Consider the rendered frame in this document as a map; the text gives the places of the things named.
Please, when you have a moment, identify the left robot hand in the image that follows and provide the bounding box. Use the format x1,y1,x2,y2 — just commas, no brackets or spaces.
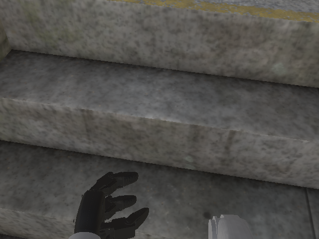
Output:
73,171,150,239

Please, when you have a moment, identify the robot right thigh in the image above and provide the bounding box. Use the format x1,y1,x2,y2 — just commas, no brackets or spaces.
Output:
208,214,254,239

